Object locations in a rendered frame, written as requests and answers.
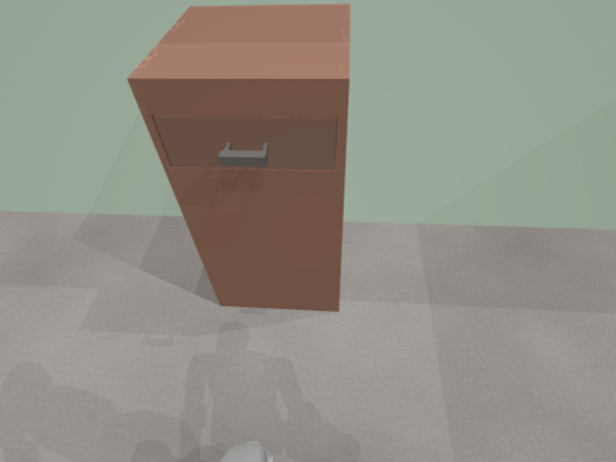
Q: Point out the handle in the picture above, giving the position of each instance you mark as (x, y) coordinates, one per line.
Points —
(243, 158)

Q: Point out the cabinet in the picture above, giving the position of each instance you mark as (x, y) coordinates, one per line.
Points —
(267, 237)

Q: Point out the drawer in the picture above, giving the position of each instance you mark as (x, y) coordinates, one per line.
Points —
(296, 142)

